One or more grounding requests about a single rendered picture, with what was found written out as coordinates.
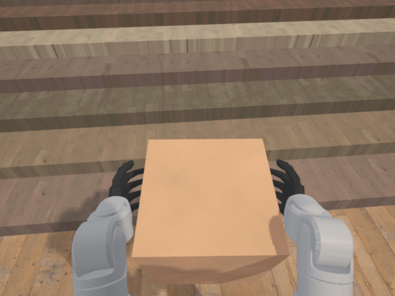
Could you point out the robot left hand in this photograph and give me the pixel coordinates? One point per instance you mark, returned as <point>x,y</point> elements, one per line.
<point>120,187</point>

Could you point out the carton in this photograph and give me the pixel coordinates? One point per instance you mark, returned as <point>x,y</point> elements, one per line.
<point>208,213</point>

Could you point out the robot right forearm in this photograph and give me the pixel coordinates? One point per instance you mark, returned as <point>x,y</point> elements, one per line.
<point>325,248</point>

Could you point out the robot left forearm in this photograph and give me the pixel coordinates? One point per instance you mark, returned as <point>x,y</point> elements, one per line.
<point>99,259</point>

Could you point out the robot right hand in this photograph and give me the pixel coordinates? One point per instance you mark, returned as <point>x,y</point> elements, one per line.
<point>291,186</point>

